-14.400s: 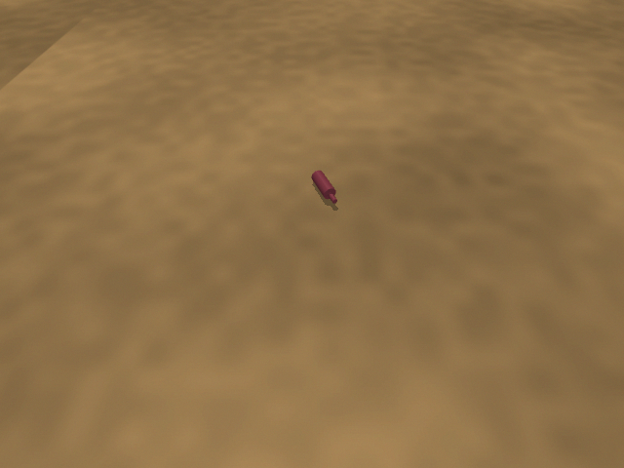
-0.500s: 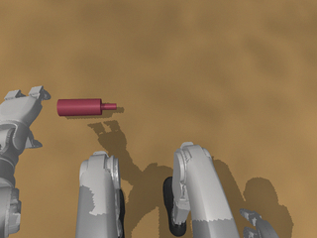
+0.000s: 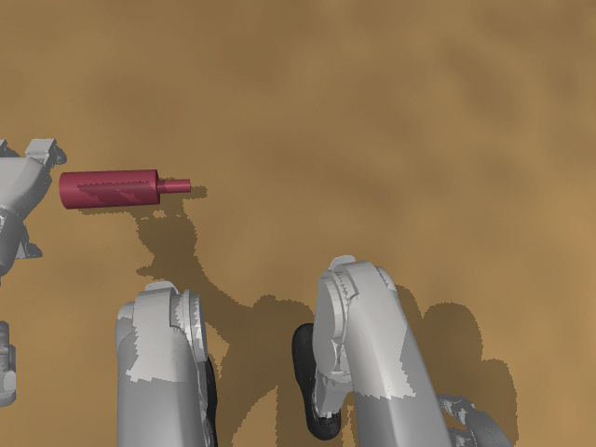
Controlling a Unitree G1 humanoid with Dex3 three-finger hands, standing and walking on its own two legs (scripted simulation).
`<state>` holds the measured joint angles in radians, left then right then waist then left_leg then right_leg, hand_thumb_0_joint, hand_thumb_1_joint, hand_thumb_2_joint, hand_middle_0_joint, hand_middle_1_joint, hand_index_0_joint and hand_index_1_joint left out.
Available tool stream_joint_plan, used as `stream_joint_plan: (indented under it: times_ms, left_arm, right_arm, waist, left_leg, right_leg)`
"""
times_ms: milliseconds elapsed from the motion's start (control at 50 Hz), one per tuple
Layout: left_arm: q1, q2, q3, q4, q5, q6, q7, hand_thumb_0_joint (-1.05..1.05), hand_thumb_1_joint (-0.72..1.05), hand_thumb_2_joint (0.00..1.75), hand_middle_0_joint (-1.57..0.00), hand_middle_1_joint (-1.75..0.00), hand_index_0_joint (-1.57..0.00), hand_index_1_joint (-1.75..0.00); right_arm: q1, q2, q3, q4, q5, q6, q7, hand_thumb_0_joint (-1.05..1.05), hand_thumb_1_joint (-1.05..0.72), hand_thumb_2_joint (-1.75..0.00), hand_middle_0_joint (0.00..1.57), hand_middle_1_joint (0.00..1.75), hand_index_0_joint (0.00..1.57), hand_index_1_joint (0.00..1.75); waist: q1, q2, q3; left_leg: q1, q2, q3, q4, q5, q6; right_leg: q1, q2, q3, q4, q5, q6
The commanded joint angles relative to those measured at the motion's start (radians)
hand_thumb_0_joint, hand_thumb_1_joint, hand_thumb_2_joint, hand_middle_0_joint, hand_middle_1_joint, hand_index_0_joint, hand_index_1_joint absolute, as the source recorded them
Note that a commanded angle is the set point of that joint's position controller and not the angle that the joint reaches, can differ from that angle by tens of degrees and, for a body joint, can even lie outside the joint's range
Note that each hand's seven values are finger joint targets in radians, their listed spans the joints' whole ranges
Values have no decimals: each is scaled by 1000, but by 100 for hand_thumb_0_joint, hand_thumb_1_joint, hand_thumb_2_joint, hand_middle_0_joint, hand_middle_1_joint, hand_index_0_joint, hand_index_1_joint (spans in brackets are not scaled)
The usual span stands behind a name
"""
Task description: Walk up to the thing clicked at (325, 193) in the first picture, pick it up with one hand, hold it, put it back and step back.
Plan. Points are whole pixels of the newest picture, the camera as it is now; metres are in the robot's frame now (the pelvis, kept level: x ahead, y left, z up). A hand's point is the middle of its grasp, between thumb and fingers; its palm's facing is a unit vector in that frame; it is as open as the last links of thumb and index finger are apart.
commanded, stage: rise first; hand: left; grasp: from above
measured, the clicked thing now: (130, 188) +0.51 +0.22 -0.32
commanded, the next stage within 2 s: none
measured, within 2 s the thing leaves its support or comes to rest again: neither
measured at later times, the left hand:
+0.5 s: hand (41, 204) +0.44 +0.31 -0.19, palm faces -0.46 -0.03 -0.88, open 14.0 cm
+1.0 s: hand (54, 197) +0.46 +0.30 -0.20, palm faces -0.46 -0.03 -0.89, open 14.1 cm
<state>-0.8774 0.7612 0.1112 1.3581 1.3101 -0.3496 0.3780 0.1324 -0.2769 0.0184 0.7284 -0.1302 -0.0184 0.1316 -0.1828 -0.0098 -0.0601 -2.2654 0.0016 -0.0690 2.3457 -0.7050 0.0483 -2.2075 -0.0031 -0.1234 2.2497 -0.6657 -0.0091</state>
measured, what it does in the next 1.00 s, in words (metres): stands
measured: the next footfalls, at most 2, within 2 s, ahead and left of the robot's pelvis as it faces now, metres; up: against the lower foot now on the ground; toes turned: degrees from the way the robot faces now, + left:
none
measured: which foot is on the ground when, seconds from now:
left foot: down 0.00-1.00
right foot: down 0.00-1.00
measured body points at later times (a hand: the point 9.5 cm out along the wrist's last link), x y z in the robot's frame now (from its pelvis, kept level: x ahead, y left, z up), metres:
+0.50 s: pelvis +0.00 +0.00 -0.01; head +0.26 +0.07 +0.35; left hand +0.46 +0.31 -0.14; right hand +0.06 -0.28 -0.12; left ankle +0.07 +0.11 -0.32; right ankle +0.10 -0.11 -0.32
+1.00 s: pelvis +0.00 +0.00 -0.02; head +0.26 +0.07 +0.35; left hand +0.48 +0.30 -0.15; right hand +0.06 -0.28 -0.12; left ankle +0.07 +0.11 -0.32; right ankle +0.10 -0.11 -0.32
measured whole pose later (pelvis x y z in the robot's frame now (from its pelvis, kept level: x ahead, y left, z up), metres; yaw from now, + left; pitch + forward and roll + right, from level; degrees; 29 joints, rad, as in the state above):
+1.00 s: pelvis +0.00 +0.00 -0.02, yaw -1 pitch +35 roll -9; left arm -0.95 0.79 0.09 1.43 1.32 -0.31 0.41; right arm 0.15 -0.28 0.07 0.72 -0.14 -0.04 0.14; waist -0.24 -0.02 -0.03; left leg -2.32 0.01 -0.09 2.41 -0.72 0.04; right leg -2.26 0.00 -0.14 2.30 -0.67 -0.01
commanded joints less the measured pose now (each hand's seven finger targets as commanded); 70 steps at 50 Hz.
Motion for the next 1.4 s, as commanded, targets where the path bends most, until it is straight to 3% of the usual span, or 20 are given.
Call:
stream_joint_plan:
  times_ms: [0,40,60,100,160,220,260,280,340,420,440,580,600,620,720,860,920,1060,1080,1380]
  left_arm:
    - [-306,300,45,-146,1,0,43,0,-49,96,-12,-93,-12,-93]
    - [-274,284,42,-119,0,2,46,0,-48,95,-12,-94,-12,-93]
    - [-302,317,63,-159,-2,-6,52,0,-47,94,-12,-94,-12,-93]
    - [-290,277,28,-120,4,-4,49,0,-48,95,-11,-95,-12,-94]
    - [-273,275,37,-80,-6,2,57,0,-51,97,-10,-95,-10,-95]
    - [-327,318,50,-129,3,1,65,0,-51,98,-10,-96,-10,-96]
    - [-285,270,23,-73,-1,10,68,0,-51,97,-9,-98,-10,-97]
    - [-309,291,41,-99,-7,7,72,0,-51,98,-9,-97,-10,-96]
    - [-299,301,40,-87,0,16,71,0,-52,99,-8,-99,-9,-98]
    - [-322,307,37,-105,-3,18,71,0,-53,99,-7,-100,-8,-99]
    - [-276,299,39,-65,1,26,71,0,-54,100,-8,-99,-8,-98]
    - [-312,293,28,-68,-13,32,69,0,-54,100,-7,-101,-7,-100]
    - [-314,290,24,-65,-13,33,67,0,-61,108,-8,-95,-5,-98]
    - [-327,295,25,-72,-14,33,68,0,-55,101,-7,-100,-7,-100]
    - [-332,285,19,-82,-18,40,68,0,-55,101,-8,-100,-7,-100]
    - [-337,280,7,-55,-10,43,65,0,-56,102,-7,-100,-7,-100]
    - [-354,290,7,-62,-13,41,69,0,-55,102,-7,-100,-7,-100]
    - [-384,279,-7,-25,-2,48,72,0,-55,102,-8,-100,-7,-100]
    - [-381,286,-5,-14,-3,49,74,0,-56,102,-8,-99,-7,-100]
    - [-393,320,1,16,-4,49,76,0,-55,102,-8,-99,-7,-100]
  right_arm:
    - [209,-248,-79,-7,-6,-2,-10,0,-91,-91,20,30,20,30]
    - [212,-244,-74,-10,-7,0,-7,0,-92,-91,20,30,20,30]
    - [221,-247,-78,-4,-10,-1,-8,0,-91,-91,20,30,20,30]
    - [222,-240,-70,-3,-11,-1,-8,0,-92,-91,20,30,20,30]
    - [215,-248,-63,-6,-12,-5,-8,0,-92,-91,20,30,20,30]
    - [228,-250,-62,-5,-14,-6,-8,0,-92,-91,20,30,20,30]
    - [219,-244,-55,-9,-14,-8,-7,0,-92,-91,20,30,20,30]
    - [220,-249,-57,-7,-15,-9,-7,0,-92,-91,20,30,20,30]
    - [218,-250,-56,-5,-15,-12,-9,0,-92,-91,20,30,20,30]
    - [224,-252,-54,-3,-14,-12,-8,0,-91,-90,20,30,20,30]
    - [231,-253,-50,-8,-15,-12,-6,0,-92,-91,20,30,20,30]
    - [223,-251,-44,-12,-15,-18,-6,0,-92,-91,20,30,20,30]
    - [226,-253,-43,-13,-13,-18,-7,0,-92,-91,20,30,20,30]
    - [228,-255,-45,-11,-11,-19,-7,0,-92,-91,20,30,20,30]
    - [235,-255,-41,-7,-12,-21,-4,0,-92,-91,20,30,20,30]
    - [240,-255,-31,-10,-12,-23,-2,0,-92,-91,20,30,20,30]
    - [229,-254,-27,-11,-14,-24,-4,0,-92,-90,20,30,20,30]
    - [236,-259,-16,-9,-13,-25,0,0,-91,-90,20,30,20,30]
    - [234,-262,-16,-8,-12,-26,-2,0,-91,-90,20,30,20,30]
    - [246,-269,3,-14,-19,-41,3,0,-91,-90,20,30,20,30]
  waist:
    - [-4,286,-703]
    - [-7,268,-697]
    - [-6,262,-710]
    - [-19,255,-689]
    - [-12,260,-665]
    - [-19,293,-690]
    - [-29,267,-670]
    - [-33,256,-681]
    - [-20,302,-688]
    - [-33,294,-687]
    - [-31,282,-670]
    - [-40,295,-681]
    - [-44,275,-680]
    - [-46,283,-673]
    - [-53,289,-682]
    - [-66,284,-664]
    - [-57,307,-677]
    - [-86,308,-648]
    - [-75,298,-652]
    - [-95,319,-633]
  left_leg:
    - [581,-22,-13,-261,223,-13]
    - [547,-25,-5,-250,230,-12]
    - [549,-25,-4,-242,237,-9]
    - [543,-26,1,-232,237,-5]
    - [534,-23,-10,-243,210,-11]
    - [557,-22,-9,-238,233,-12]
    - [521,-24,3,-220,227,-6]
    - [513,-23,-1,-216,226,-4]
    - [543,-22,-5,-225,232,-10]
    - [532,-22,-8,-218,235,-11]
    - [537,-21,-6,-213,245,-8]
    - [502,-23,1,-205,220,-8]
    - [501,-23,0,-201,220,-6]
    - [494,-23,-6,-207,213,-9]
    - [518,-22,-3,-193,257,-8]
    - [487,-23,-2,-190,236,-7]
    - [486,-22,3,-185,226,-8]
    - [480,-23,-8,-187,230,-11]
    - [473,-24,-7,-188,217,-10]
    - [450,-21,-6,-164,217,-12]
  right_leg:
    - [271,33,-14,-204,192,-29]
    - [297,34,-13,-199,205,-26]
    - [303,35,-13,-197,216,-26]
    - [294,40,-13,-207,213,-26]
    - [269,36,-17,-195,191,-28]
    - [277,39,-20,-190,212,-29]
    - [293,41,-15,-196,219,-25]
    - [295,40,-17,-190,221,-24]
    - [270,40,-18,-182,215,-29]
    - [271,42,-20,-175,224,-29]
    - [276,38,-19,-180,230,-26]
    - [289,41,-19,-175,221,-27]
    - [290,41,-19,-180,222,-26]
    - [277,40,-23,-170,214,-29]
    - [287,41,-23,-170,250,-27]
    - [296,43,-27,-171,242,-28]
    - [294,46,-25,-170,234,-28]
    - [273,45,-36,-155,238,-30]
    - [269,45,-35,-156,227,-32]
    - [268,46,-39,-140,228,-31]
